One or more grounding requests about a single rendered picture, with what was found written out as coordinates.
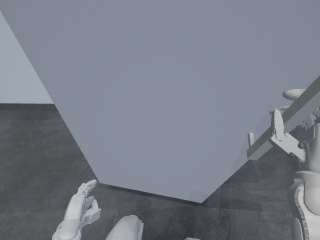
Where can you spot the left robot forearm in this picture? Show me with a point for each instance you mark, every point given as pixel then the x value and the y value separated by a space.
pixel 69 229

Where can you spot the robot right hand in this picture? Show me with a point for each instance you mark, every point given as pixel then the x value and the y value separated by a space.
pixel 308 159

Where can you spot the fridge door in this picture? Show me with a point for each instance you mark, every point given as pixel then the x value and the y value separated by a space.
pixel 160 95

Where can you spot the right robot forearm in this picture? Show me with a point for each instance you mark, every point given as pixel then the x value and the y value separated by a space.
pixel 304 199

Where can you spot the left robot thigh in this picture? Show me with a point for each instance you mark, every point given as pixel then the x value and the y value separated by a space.
pixel 127 228

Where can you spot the handle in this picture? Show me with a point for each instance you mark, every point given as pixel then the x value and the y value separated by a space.
pixel 304 106

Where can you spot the robot left hand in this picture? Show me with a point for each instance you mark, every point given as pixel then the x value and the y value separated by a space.
pixel 78 205

